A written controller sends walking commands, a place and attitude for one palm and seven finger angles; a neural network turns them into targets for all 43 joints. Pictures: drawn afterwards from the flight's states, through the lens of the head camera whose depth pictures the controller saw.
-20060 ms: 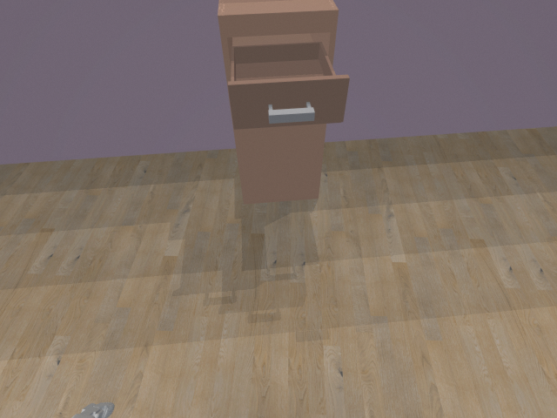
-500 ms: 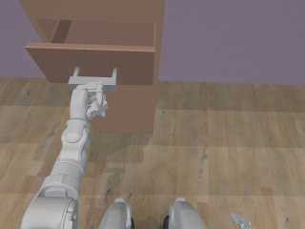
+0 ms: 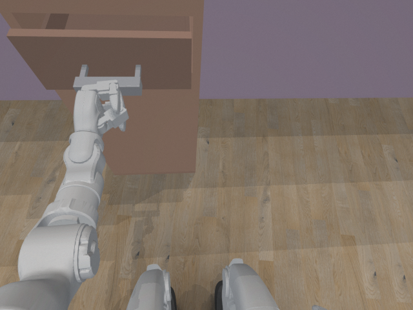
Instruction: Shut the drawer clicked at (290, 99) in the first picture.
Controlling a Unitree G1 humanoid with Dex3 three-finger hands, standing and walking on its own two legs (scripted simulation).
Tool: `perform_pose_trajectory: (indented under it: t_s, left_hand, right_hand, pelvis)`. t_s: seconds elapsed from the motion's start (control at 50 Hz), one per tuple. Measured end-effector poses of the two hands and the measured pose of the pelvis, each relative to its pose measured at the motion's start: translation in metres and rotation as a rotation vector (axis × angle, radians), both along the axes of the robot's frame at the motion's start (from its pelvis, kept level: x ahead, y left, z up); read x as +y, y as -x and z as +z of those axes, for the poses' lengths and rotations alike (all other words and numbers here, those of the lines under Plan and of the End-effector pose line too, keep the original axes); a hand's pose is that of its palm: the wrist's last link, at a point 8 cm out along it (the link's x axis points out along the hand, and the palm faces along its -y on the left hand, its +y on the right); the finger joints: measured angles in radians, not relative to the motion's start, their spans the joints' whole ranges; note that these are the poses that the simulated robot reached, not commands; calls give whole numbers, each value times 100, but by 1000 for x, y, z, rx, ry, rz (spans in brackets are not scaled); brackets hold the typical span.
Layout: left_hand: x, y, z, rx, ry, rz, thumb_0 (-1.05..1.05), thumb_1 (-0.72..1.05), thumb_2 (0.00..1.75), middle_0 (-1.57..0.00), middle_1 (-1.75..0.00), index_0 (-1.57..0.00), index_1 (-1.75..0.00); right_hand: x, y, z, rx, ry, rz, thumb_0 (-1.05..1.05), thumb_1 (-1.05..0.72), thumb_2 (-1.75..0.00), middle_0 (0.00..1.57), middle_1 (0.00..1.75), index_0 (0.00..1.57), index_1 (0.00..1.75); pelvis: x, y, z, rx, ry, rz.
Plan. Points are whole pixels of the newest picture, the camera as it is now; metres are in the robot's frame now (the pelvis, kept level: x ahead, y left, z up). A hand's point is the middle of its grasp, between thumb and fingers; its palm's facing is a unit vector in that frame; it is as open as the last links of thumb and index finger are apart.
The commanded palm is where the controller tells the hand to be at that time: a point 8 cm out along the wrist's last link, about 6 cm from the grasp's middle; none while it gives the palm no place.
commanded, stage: push the drawer shut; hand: left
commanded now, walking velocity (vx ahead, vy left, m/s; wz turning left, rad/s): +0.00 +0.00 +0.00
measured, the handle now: (110, 77) +0.56 +0.16 +0.05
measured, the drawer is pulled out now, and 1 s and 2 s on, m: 0.06 0.00 0.00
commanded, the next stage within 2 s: pull the fist back off the drawer in 0.72 s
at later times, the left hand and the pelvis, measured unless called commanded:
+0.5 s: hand (124, 86) +0.54 +0.13 +0.05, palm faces -0.01 -1.00 -0.04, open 3.1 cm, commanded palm +0.54 +0.17 +0.06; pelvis +0.00 +0.01 -0.01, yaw -1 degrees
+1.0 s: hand (124, 86) +0.55 +0.13 +0.05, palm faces -0.01 -1.00 -0.06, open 2.9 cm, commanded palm +0.56 +0.16 +0.06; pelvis -0.02 +0.01 -0.02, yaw +0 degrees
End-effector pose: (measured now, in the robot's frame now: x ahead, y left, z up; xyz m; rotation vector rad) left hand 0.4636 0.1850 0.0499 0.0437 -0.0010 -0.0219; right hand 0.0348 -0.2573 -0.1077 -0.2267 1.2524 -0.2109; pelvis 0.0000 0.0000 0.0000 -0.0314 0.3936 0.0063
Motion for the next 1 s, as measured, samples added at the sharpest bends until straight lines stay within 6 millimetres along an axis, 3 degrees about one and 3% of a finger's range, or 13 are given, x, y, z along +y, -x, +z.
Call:
perform_pose_trajectory:
  t_s: [0.5, 0.7, 1.0]
  left_hand:
    - [0, -59, 2, 6, 5, 8, 2, 76, 95, -140, -160, -140, -160]
    - [2, -61, 0, 12, -2, 16, -3, 70, 101, -140, -160, -140, -160]
    - [1, -62, 1, 21, -14, 12, -3, 69, 104, -140, -160, -140, -160]
  right_hand:
    - [16, 55, 1, 162, 21, -47, 0, -91, -90, 20, 29, 21, 30]
    - [22, 71, 1, 218, 17, -39, 0, -91, -90, 21, 29, 21, 30]
    - [14, 72, 4, 162, 59, -26, 0, -91, -90, 20, 29, 21, 30]
  pelvis:
    - [14, 3, -11, 71, 28, -4]
    - [15, 7, -14, 81, 36, 9]
    - [14, 18, -17, 87, 43, 12]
